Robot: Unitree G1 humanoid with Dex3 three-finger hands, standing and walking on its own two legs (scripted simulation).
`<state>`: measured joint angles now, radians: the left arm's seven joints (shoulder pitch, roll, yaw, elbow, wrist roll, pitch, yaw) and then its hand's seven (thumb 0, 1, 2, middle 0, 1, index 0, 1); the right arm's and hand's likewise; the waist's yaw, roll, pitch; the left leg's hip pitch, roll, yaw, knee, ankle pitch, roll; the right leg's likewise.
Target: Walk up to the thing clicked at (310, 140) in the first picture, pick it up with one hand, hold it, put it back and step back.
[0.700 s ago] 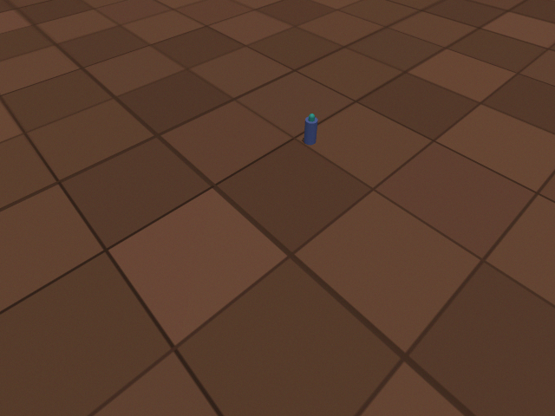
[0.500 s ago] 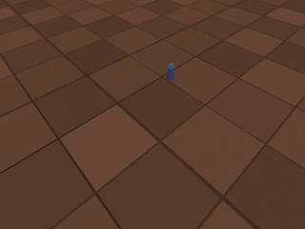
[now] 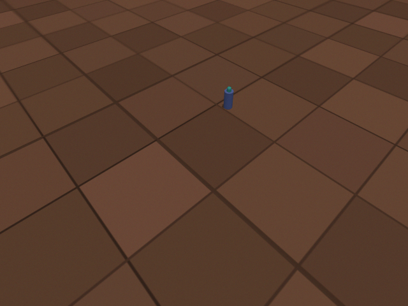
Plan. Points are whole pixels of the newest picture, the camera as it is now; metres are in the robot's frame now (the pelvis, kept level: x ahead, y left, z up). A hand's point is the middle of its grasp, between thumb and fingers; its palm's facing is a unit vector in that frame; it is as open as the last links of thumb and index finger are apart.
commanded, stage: stand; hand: left
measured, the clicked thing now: (228, 97) +1.66 -0.14 -0.69
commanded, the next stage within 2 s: walk up in 0.42 s
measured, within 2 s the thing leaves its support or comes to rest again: neither
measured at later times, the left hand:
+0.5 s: hand out of the picture +0.07 +0.25 -0.15, palm faces -0.06 -0.94 -0.33, open 7.4 cm
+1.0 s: hand (152, 283) +0.20 +0.14 -0.14, palm faces -0.10 -0.93 -0.36, open 7.4 cm
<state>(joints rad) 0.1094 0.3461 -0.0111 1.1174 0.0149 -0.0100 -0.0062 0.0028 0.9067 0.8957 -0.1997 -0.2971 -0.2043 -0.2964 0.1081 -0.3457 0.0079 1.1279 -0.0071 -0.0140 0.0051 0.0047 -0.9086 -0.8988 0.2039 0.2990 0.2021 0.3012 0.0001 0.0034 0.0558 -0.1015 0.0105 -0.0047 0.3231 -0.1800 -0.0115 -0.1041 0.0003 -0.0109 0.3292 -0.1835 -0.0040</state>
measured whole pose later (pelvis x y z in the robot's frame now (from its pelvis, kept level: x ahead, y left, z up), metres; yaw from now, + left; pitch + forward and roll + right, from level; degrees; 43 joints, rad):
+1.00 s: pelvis +0.16 -0.13 -0.01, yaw -9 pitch -3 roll -1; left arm 0.36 0.38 0.05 0.97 0.01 -0.07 -0.07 0.00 0.90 0.90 -0.20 -0.30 -0.21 -0.30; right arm 0.19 -0.42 -0.06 0.95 -0.02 -0.04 0.09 0.01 -0.91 -0.90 0.20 0.30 0.20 0.30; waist 0.06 0.07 0.04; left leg -0.50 0.09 0.02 0.99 -0.24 0.02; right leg -0.11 0.04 -0.05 0.43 -0.26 -0.05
